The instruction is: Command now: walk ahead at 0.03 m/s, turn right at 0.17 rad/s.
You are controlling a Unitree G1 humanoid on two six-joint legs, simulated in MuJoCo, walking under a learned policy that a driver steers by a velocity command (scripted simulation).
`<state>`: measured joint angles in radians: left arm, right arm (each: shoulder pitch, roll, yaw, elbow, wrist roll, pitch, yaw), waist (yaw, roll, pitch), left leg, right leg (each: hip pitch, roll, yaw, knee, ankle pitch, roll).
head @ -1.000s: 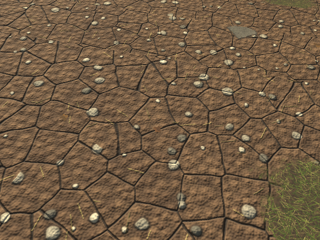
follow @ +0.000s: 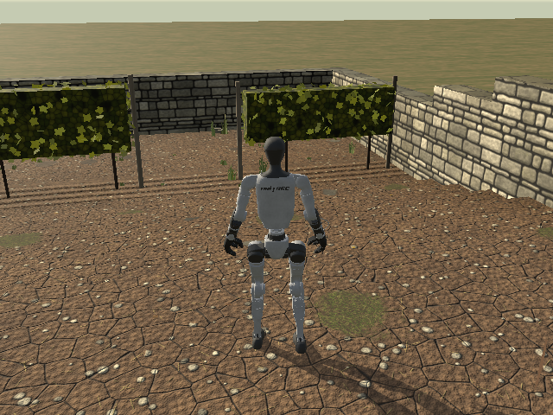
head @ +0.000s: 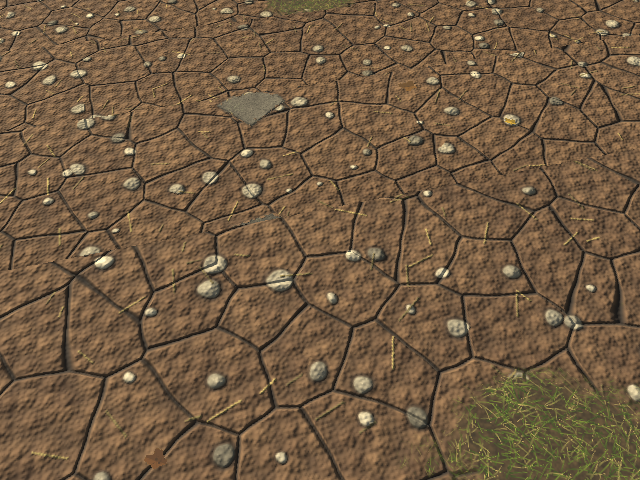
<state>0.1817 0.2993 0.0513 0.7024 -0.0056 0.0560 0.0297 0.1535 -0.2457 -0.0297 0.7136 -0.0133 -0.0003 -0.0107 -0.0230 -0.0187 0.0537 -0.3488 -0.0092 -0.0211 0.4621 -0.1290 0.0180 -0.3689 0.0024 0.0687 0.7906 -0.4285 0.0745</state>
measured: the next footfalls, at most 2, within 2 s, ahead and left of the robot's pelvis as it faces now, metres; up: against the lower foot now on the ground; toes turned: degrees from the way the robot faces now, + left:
right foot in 0.06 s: +0.04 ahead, -0.14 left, +0.00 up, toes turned +2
right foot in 0.88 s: +0.14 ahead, -0.11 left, +0.00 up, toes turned +26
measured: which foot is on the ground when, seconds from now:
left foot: down 0.00-0.88, up 0.90-1.00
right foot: up 0.00-0.04, down 0.06-0.44, up 0.46-0.86, down 0.88-1.00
